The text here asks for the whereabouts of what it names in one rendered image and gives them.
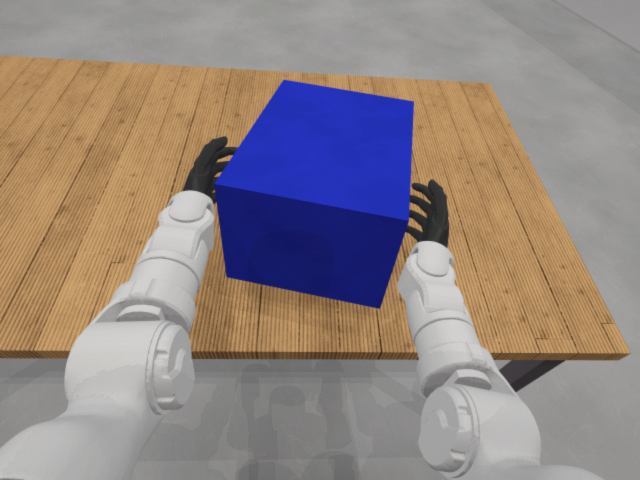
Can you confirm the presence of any table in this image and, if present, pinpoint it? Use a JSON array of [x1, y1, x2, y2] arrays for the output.
[[0, 55, 631, 392]]

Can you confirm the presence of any robot right forearm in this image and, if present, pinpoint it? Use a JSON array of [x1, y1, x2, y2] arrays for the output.
[[397, 241, 541, 455]]

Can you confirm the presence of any robot left hand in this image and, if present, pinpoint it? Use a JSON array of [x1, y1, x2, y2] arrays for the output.
[[183, 136, 238, 204]]

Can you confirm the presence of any robot right hand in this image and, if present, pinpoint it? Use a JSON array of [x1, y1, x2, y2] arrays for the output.
[[405, 179, 449, 248]]

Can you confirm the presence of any robot left upper arm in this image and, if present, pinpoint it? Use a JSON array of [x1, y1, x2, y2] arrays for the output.
[[0, 320, 195, 480]]

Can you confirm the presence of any robot left forearm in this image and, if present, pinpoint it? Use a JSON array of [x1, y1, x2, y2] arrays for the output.
[[64, 191, 214, 401]]

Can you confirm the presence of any carton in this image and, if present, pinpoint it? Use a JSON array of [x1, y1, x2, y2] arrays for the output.
[[214, 80, 414, 309]]

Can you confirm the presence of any robot right upper arm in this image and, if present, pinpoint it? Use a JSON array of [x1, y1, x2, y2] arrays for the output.
[[418, 383, 605, 480]]

